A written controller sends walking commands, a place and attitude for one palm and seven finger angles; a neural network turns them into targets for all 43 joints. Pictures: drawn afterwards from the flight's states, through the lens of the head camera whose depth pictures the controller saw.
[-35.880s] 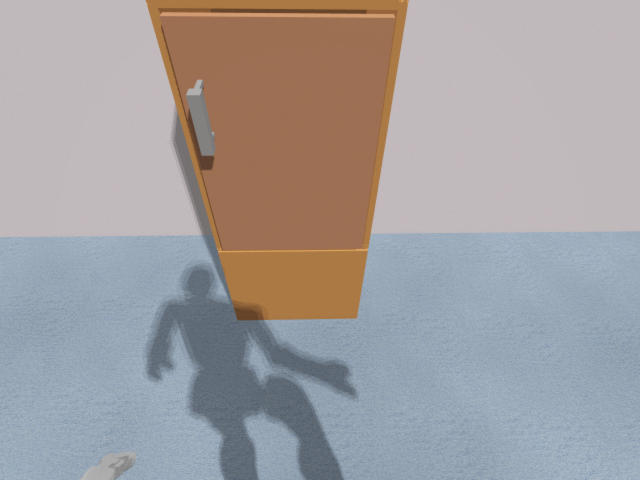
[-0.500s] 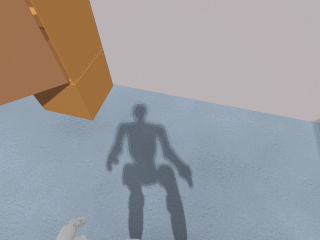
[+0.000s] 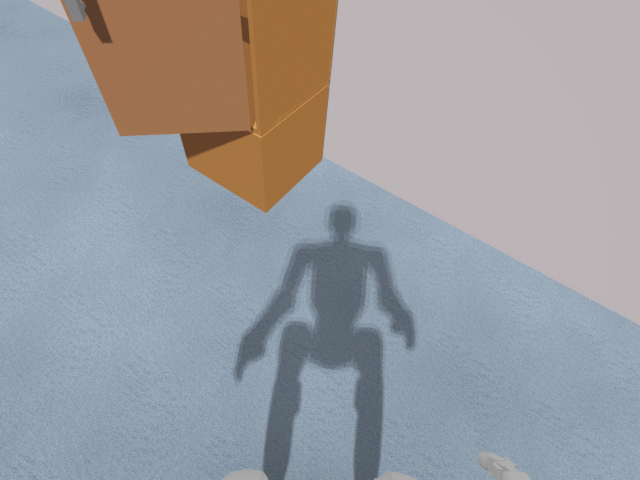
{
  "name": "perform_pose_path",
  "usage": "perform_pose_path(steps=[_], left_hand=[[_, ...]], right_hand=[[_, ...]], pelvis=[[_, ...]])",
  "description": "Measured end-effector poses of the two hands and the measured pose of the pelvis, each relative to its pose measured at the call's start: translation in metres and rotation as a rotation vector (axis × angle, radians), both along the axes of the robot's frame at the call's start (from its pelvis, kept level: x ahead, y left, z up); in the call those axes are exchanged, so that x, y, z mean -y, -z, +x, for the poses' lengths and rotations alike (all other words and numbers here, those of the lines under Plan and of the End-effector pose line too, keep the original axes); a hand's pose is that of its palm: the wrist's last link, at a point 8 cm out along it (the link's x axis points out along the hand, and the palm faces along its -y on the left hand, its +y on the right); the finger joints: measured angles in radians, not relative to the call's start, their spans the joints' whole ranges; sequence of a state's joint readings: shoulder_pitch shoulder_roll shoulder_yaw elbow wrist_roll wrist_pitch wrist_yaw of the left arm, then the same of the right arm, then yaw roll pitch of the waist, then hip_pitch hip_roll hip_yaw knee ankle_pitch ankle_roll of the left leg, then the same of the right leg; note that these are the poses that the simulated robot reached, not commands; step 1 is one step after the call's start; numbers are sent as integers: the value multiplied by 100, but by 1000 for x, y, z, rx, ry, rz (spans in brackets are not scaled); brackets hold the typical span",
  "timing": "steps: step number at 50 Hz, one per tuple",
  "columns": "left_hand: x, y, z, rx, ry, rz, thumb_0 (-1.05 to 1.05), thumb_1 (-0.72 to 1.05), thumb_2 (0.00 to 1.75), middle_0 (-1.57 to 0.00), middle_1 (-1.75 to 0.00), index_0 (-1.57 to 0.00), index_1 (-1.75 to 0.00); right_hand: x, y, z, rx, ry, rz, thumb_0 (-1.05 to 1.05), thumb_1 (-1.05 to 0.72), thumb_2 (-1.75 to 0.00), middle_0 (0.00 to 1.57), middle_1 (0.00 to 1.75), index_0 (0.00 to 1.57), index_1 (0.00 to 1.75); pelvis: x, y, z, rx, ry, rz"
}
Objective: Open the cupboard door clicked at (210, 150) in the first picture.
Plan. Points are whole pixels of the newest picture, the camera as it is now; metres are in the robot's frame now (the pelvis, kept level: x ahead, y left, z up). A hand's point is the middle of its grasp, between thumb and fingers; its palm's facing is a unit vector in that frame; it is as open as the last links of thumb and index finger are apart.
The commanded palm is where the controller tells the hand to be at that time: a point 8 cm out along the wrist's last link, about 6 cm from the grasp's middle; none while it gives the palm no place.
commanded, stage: turn to face it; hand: left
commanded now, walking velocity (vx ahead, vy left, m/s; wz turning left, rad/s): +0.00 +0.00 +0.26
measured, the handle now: out of the picture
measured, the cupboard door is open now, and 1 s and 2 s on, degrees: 44 44 44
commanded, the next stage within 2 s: take the last steps up to it in 0.12 s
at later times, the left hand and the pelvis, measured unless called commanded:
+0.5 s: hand out of the picture +0.03 +0.15 -0.14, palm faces +0.19 -0.95 -0.23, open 7.3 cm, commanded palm none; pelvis +0.03 -0.03 +0.02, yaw +9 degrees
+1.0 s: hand (106, 464) +0.14 +0.30 -0.16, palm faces +0.30 -0.93 -0.20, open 7.3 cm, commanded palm none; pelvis +0.16 +0.11 +0.01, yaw +14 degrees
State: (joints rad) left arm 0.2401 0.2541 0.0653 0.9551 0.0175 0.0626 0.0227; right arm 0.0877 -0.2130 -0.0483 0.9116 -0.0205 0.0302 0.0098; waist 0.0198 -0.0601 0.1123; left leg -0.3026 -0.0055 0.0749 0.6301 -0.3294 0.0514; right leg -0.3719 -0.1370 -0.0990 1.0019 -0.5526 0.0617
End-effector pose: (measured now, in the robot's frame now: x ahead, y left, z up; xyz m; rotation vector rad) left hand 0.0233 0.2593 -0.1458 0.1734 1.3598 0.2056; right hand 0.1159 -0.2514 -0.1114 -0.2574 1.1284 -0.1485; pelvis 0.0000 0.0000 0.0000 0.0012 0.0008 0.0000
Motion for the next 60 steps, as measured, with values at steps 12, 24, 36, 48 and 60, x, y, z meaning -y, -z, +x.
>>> perform_pose_path(steps=[12, 24, 36, 48, 60], left_hand=[[14, -25, 31, 111, -25, 1, 1, 91, 90, -20, -30, -20, -30], [60, -36, 2, 104, -119, -1, 1, 92, 90, -20, -30, -21, -30], [45, -24, -59, -129, -325, -76, 1, 91, 90, -21, -30, -21, -30], [-65, -8, 53, -46, -282, -58, 1, 91, 90, -20, -30, -20, -30], [-114, -38, 269, 257, -115, -9, 0, 92, 90, -20, -30, -20, -30]], right_hand=[[-14, 5, -21, -86, -27, 58, 0, -90, -89, 20, 30, 20, 30], [19, 24, -31, -226, -31, 99, 1, -91, -90, 20, 30, 20, 30], [-44, 15, 84, -203, -212, 62, 1, -91, -90, 20, 30, 19, 30], [-148, 11, 166, -26, -218, 64, -1, -93, -89, 20, 30, 20, 30], [-153, 23, 126, -298, -84, 86, 0, -92, -90, 20, 30, 20, 30]], pelvis=[[10, -15, 6, -4, -58, -16], [30, -16, 29, 10, -144, 16], [-21, -14, 85, -12, -253, 24], [-100, -8, 147, 8, -242, 19], [-130, -13, 232, 5, -215, 42]])
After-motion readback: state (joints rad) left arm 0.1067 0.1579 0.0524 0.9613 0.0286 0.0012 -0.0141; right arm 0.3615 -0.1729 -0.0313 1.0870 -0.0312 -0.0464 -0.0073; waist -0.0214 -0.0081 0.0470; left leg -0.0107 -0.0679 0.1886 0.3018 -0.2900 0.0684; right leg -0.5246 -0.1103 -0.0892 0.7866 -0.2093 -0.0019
